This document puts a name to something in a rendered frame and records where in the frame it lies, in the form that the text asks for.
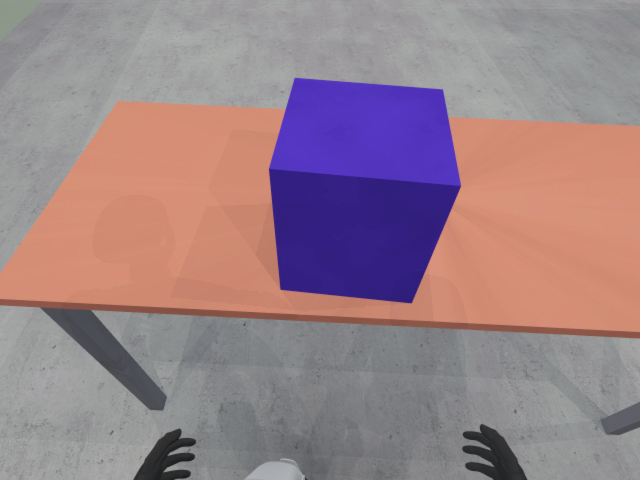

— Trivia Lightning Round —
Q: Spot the left robot hand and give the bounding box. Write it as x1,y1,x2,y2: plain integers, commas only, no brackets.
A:
134,429,196,480

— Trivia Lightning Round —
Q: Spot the robot left shin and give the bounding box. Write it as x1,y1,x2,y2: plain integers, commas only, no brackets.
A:
279,459,302,474

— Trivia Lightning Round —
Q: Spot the carton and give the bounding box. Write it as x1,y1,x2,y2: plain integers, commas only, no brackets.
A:
269,78,461,303

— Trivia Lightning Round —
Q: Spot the right robot hand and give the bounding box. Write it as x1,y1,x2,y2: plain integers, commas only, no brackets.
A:
462,424,527,480

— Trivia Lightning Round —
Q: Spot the table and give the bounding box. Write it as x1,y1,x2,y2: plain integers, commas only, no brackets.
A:
0,101,640,435

